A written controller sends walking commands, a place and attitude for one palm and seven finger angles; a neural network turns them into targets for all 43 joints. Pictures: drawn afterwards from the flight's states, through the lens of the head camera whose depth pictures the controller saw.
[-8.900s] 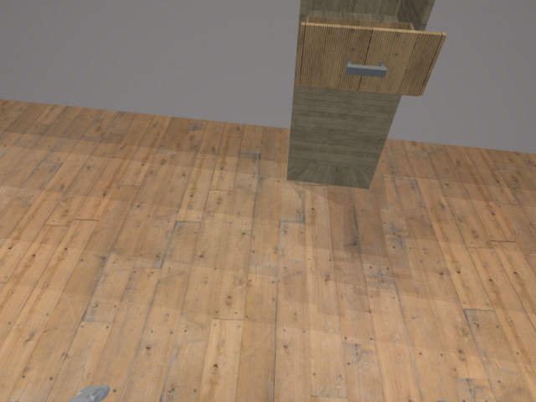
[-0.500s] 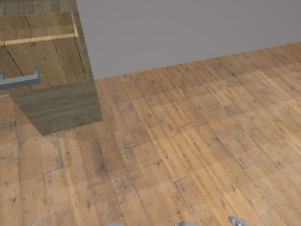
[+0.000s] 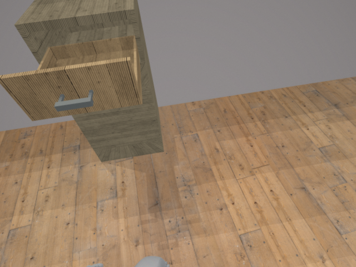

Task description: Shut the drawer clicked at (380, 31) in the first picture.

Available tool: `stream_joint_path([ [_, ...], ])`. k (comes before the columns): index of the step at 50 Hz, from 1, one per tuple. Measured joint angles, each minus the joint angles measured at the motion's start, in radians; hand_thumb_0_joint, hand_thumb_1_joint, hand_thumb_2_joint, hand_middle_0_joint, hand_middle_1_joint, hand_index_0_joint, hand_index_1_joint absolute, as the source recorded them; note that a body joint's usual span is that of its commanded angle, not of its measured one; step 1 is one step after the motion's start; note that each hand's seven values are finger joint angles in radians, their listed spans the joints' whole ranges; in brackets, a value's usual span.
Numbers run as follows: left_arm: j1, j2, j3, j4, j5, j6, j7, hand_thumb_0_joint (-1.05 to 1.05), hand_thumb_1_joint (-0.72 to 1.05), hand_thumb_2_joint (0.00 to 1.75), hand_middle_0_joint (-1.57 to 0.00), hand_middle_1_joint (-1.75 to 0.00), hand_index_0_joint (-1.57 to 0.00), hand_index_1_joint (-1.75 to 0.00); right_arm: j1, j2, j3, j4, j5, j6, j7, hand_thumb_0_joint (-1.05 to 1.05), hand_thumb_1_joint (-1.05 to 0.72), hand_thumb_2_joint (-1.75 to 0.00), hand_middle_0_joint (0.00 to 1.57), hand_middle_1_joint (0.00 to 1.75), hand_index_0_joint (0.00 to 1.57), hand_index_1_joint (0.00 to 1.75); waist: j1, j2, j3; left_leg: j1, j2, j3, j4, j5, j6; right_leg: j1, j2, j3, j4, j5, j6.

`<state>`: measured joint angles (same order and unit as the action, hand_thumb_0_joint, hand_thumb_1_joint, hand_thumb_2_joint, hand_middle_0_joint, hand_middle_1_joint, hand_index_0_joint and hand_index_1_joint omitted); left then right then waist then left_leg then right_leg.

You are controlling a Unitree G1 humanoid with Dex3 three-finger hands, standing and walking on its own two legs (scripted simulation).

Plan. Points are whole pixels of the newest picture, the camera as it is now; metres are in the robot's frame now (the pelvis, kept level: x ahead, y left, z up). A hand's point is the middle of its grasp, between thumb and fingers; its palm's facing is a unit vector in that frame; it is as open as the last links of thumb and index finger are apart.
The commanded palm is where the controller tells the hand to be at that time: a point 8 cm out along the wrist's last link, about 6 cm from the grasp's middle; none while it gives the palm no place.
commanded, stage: take the last steps up to it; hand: left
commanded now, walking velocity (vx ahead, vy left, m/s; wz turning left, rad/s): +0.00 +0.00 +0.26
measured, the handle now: (75, 99) +0.58 +0.35 +0.04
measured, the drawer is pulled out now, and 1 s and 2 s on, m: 0.30 0.30 0.30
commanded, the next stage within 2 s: come to a stop and stand still in 1.12 s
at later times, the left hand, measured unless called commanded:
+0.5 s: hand out of the picture +0.05 +0.26 -0.17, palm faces +0.15 -0.97 -0.17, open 7.4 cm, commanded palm none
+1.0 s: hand (113, 223) +0.27 +0.22 -0.16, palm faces +0.16 -0.96 -0.22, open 7.2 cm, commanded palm none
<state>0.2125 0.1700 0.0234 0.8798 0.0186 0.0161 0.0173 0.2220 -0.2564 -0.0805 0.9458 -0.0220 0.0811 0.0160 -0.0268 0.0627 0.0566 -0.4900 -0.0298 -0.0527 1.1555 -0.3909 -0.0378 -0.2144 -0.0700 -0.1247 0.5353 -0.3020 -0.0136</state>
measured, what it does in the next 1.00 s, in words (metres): walks ahead: left foot, then right foot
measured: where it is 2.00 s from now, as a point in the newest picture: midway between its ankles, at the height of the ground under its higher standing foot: (187, 263)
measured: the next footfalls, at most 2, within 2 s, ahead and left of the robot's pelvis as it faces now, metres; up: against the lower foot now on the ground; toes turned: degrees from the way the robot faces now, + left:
left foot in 0.26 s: +0.02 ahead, +0.15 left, +0.00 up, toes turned +9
right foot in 0.80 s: +0.32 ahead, -0.05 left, +0.00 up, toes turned -2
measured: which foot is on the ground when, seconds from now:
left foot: up 0.00-0.24, down 0.26-0.80, up 0.82-1.00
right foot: down 0.00-0.28, up 0.30-0.78, down 0.80-1.00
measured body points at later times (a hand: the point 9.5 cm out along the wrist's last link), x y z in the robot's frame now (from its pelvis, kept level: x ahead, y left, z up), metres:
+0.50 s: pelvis +0.05 +0.07 +0.01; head +0.05 +0.09 +0.46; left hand +0.04 +0.31 -0.16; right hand +0.09 -0.16 -0.14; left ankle -0.02 +0.14 -0.74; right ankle +0.08 -0.08 -0.65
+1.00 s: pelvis +0.22 +0.03 +0.00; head +0.23 +0.02 +0.45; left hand +0.26 +0.27 -0.14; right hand +0.23 -0.21 -0.16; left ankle +0.19 +0.16 -0.66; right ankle +0.28 -0.05 -0.74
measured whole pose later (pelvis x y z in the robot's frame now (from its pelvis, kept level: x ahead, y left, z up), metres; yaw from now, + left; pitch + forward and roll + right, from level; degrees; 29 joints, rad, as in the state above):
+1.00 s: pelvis +0.22 +0.03 +0.00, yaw +7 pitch -3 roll +0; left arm 0.21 0.16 0.05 1.03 0.01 -0.05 0.02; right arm 0.33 -0.17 -0.05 1.08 -0.02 0.00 -0.01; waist -0.03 0.03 0.05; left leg -0.46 0.10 0.03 1.14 -0.32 0.01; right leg -0.24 -0.02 -0.17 0.49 -0.20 -0.06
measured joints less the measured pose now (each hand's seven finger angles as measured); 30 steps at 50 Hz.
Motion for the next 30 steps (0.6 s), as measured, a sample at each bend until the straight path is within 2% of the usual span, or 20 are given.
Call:
stream_joint_path([
  [4,0.029,-0.004,0.001,0.025,0.005,-0.002,0.002,0.00,0.90,0.90,-0.20,-0.30,-0.20,-0.30,0.008,0.006,0.004,0.023,0.001,0.004,0.001,0.01,-0.91,-0.90,0.20,0.30,0.20,0.30,0.008,-0.020,0.000,0.031,0.041,0.019,-0.048,0.012,-0.015,0.020,-0.020,-0.032,-0.027,0.006,0.004],
  [10,0.066,0.010,0.010,0.067,0.013,-0.013,-0.005,0.00,0.90,0.90,-0.20,-0.30,-0.20,-0.30,-0.020,0.022,0.025,0.043,0.007,-0.010,-0.004,0.01,-0.91,-0.90,0.20,0.30,0.20,0.30,0.046,-0.063,0.015,0.163,0.059,0.074,-0.360,-0.054,-0.008,0.018,-0.052,-0.060,-0.015,-0.006,0.029],
  [13,0.101,0.028,0.019,0.099,0.009,-0.013,-0.011,0.00,0.90,0.90,-0.20,-0.30,-0.20,-0.30,-0.024,0.032,0.037,0.039,0.006,-0.040,-0.001,0.01,-0.91,-0.90,0.20,0.30,0.20,0.30,0.060,-0.079,0.001,0.261,0.051,0.115,-0.570,0.007,0.013,0.010,-0.065,-0.074,0.026,-0.034,0.055],
  [14,0.112,0.039,0.023,0.111,0.005,-0.008,-0.013,0.00,0.90,0.90,-0.20,-0.30,-0.20,-0.30,-0.026,0.041,0.040,0.039,0.004,-0.054,-0.002,0.01,-0.91,-0.90,0.20,0.30,0.20,0.30,0.062,-0.095,-0.003,0.276,0.040,0.122,-0.601,0.057,0.043,-0.002,-0.077,-0.070,0.063,-0.056,0.056],
  [16,0.128,0.057,0.030,0.142,0.003,0.013,-0.013,0.00,0.90,0.90,-0.20,-0.30,-0.20,-0.30,-0.023,0.062,0.048,0.035,-0.001,-0.076,-0.006,0.01,-0.91,-0.90,0.20,0.30,0.20,0.30,0.072,-0.119,-0.010,0.292,0.032,0.139,-0.585,0.043,0.073,-0.053,-0.068,-0.018,0.218,-0.181,0.053],
  [18,0.136,0.063,0.031,0.171,0.008,0.027,-0.014,0.00,0.90,0.90,-0.20,-0.30,-0.20,-0.30,-0.002,0.078,0.057,0.033,-0.003,-0.095,-0.016,0.01,-0.91,-0.90,0.20,0.30,0.20,0.30,0.064,-0.117,-0.026,0.329,0.037,0.142,-0.616,0.028,0.080,-0.116,-0.041,0.012,0.382,-0.211,0.044],
  [20,0.124,0.064,0.030,0.187,0.008,0.026,-0.022,0.00,0.91,0.90,-0.20,-0.30,-0.19,-0.30,0.025,0.091,0.063,0.040,-0.002,-0.108,-0.027,0.01,-0.91,-0.90,0.20,0.30,0.20,0.30,0.050,-0.107,-0.032,0.375,0.037,0.133,-0.675,0.046,0.080,-0.174,-0.030,0.025,0.491,-0.159,0.040],
  [22,0.103,0.061,0.027,0.186,0.007,0.015,-0.031,0.01,0.91,0.90,-0.20,-0.30,-0.19,-0.30,0.054,0.097,0.065,0.057,0.000,-0.117,-0.036,0.01,-0.92,-0.90,0.21,0.30,0.20,0.30,0.043,-0.099,-0.029,0.418,0.030,0.122,-0.736,0.069,0.087,-0.224,-0.031,0.037,0.542,-0.096,0.043],
  [26,0.055,0.050,0.023,0.165,0.006,0.001,-0.035,0.00,0.91,0.90,-0.20,-0.30,-0.19,-0.30,0.115,0.108,0.069,0.101,0.007,-0.127,-0.037,0.01,-0.92,-0.90,0.21,0.30,0.20,0.30,0.041,-0.093,-0.021,0.492,0.013,0.116,-0.830,0.094,0.094,-0.308,-0.038,0.056,0.561,0.002,0.056],
  [30,0.008,0.037,0.022,0.148,0.004,0.004,-0.036,0.00,0.91,0.90,-0.20,-0.30,-0.19,-0.30,0.173,0.123,0.069,0.140,0.006,-0.130,-0.039,0.01,-0.91,-0.90,0.21,0.30,0.20,0.30,0.026,-0.089,-0.013,0.551,0.002,0.117,-0.878,0.084,0.090,-0.348,-0.043,0.052,0.487,0.054,0.062],
])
